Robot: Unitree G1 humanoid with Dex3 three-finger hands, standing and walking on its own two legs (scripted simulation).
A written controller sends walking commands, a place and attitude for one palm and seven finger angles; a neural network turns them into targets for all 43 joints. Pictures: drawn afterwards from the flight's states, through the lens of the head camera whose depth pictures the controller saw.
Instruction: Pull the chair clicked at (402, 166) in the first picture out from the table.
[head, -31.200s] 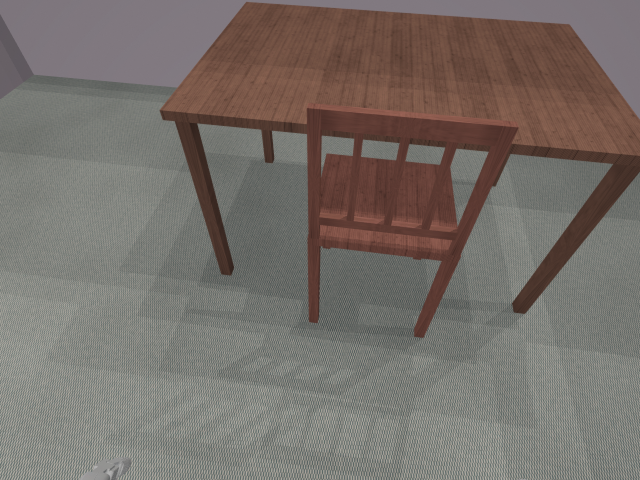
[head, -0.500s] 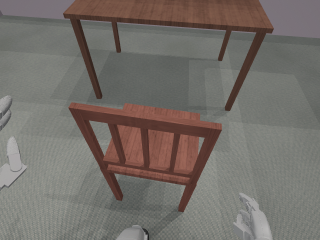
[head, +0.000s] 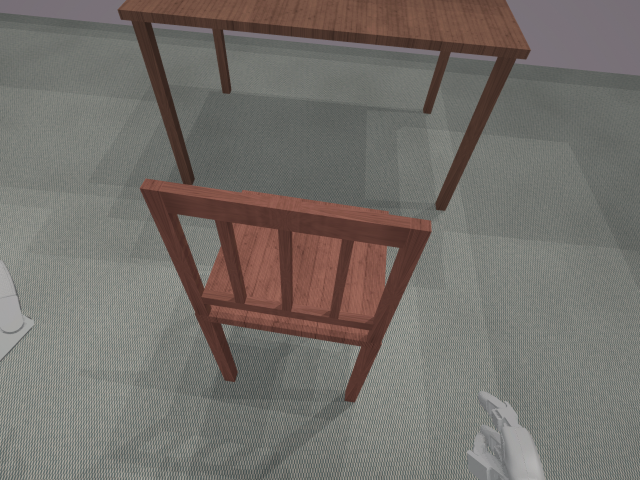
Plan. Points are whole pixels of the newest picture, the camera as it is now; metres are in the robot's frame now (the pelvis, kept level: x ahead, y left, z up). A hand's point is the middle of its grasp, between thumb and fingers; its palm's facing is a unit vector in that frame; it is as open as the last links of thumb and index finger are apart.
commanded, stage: stop stepping back and stand still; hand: left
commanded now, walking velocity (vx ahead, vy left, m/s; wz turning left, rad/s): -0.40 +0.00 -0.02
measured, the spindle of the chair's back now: (286, 272) +0.45 +0.08 -0.10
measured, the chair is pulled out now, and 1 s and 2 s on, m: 0.67 0.67 0.67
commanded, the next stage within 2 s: let the arm hang, fingers relaxed in 0.78 s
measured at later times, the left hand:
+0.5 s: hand out of the picture +0.12 +0.25 +0.15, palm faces +0.44 -0.79 -0.43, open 7.4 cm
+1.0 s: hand out of the picture +0.11 +0.25 -0.02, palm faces +0.24 -0.90 -0.37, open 7.4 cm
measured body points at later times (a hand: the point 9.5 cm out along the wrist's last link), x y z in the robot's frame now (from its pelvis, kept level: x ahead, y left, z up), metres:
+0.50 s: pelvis -0.07 -0.02 +0.01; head -0.10 -0.01 +0.46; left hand +0.09 +0.29 +0.17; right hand +0.05 -0.28 -0.09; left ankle -0.06 +0.10 -0.73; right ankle -0.01 -0.13 -0.73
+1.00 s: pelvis -0.08 +0.00 -0.01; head -0.10 -0.01 +0.44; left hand +0.09 +0.30 +0.00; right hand +0.05 -0.23 -0.13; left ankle -0.06 +0.10 -0.73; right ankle -0.01 -0.12 -0.73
